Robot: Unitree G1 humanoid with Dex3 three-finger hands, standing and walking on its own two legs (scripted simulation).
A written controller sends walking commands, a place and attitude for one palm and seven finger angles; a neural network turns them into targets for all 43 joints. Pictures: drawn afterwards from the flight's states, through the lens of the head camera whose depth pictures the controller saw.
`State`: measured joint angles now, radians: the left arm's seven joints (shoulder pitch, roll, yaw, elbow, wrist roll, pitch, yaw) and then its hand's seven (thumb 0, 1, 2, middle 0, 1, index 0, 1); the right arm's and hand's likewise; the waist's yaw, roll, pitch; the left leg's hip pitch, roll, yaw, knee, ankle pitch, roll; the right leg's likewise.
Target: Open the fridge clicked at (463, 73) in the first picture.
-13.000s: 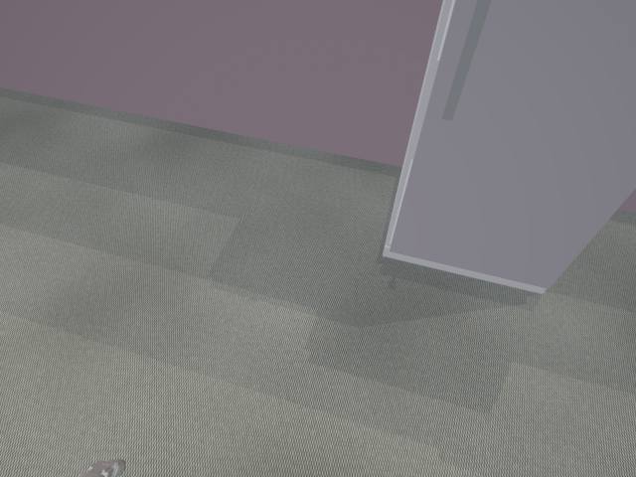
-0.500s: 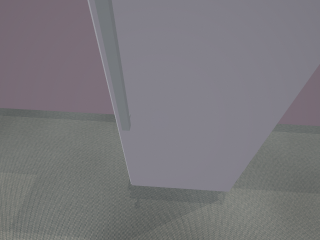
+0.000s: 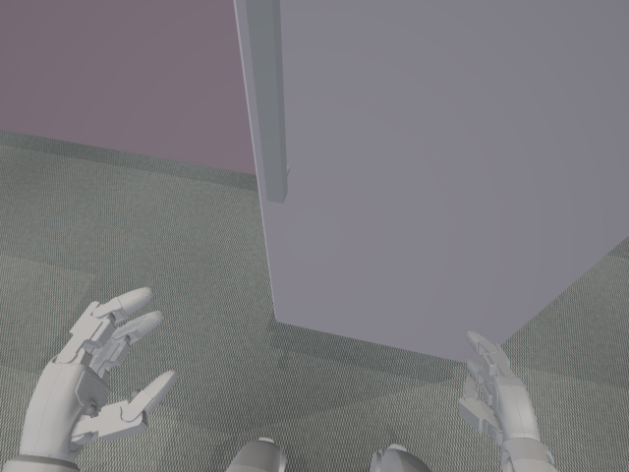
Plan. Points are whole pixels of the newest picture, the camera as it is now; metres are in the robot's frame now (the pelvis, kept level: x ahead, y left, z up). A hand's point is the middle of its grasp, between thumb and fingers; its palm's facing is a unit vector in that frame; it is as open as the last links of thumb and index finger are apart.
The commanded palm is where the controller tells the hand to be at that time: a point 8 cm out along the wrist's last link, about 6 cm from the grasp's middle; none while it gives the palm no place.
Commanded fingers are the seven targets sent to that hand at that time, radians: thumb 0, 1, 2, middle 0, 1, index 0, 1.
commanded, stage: raise the hand to about handle height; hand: left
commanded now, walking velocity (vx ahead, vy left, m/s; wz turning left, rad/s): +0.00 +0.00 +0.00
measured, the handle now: (272, 38) +0.51 +0.13 +0.26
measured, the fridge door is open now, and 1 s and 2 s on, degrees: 0 0 0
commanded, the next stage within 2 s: move the hooked fingers beside the handle in 1.50 s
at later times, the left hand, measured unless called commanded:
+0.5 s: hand (110, 298) +0.24 +0.24 +0.13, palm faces +0.00 -1.00 -0.10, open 12.7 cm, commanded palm +0.22 +0.30 +0.16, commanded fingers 0.00 -0.41 0.34 -0.29 -1.14 -0.29 -1.14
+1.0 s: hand (47, 193) +0.30 +0.29 +0.22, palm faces +0.04 -1.00 -0.09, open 14.0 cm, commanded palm +0.27 +0.33 +0.22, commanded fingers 0.00 -0.50 0.30 -0.30 -1.20 -0.30 -1.20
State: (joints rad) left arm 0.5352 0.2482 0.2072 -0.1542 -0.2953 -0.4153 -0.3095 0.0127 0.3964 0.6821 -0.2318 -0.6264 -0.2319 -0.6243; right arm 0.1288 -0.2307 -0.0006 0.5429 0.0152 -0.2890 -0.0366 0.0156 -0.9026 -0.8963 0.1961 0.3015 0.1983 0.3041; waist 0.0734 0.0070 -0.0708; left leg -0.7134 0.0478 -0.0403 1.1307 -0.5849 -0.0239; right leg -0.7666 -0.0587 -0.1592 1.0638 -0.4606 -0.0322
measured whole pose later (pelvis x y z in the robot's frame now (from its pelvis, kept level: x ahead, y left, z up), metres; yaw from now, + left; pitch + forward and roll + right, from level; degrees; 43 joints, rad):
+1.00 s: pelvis +0.02 +0.02 +0.07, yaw -1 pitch -1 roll -1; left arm -0.04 0.46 0.42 0.12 -0.34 0.05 -0.43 -0.01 -0.50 0.30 -0.30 -1.20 -0.30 -1.20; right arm 0.20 -0.25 0.08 0.64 0.06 -0.23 -0.12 0.02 -0.90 -0.90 0.20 0.30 0.20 0.31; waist 0.06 0.03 0.01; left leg -0.19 0.02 0.02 0.57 -0.36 0.00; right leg -0.26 -0.04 -0.12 0.53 -0.24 0.00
